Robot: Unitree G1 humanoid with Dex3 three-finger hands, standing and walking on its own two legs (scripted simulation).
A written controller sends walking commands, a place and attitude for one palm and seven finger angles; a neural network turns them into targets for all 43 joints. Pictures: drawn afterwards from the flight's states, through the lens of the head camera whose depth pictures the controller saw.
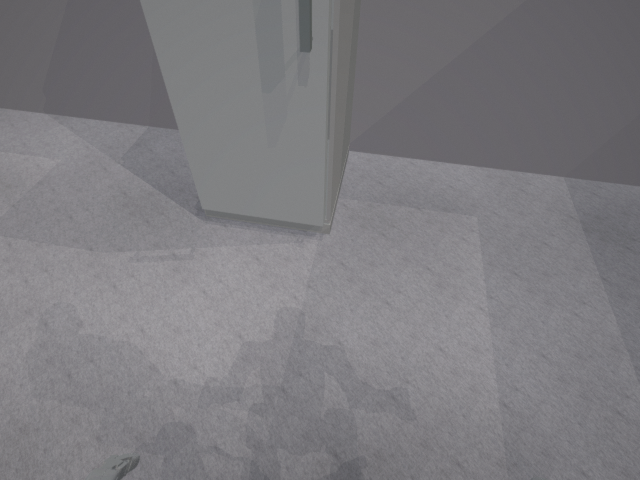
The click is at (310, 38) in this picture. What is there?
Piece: fridge door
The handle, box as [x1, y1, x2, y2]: [299, 0, 311, 52]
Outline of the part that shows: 299,0 300,51 309,52 311,49 311,0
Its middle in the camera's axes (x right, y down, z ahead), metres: -0.03 -0.64 +0.88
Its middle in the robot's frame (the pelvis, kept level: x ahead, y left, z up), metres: +1.12 +0.11 +0.25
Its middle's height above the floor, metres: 1.02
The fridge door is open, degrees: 0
